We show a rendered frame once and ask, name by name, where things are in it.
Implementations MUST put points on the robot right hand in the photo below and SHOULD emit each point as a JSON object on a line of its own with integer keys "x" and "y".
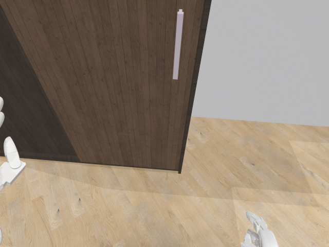
{"x": 264, "y": 238}

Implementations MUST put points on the robot left hand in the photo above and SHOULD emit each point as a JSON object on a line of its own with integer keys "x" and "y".
{"x": 10, "y": 170}

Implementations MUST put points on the wardrobe door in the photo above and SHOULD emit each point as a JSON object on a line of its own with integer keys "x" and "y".
{"x": 106, "y": 67}
{"x": 30, "y": 119}

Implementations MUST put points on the handle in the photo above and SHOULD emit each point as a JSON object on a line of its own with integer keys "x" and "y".
{"x": 180, "y": 16}

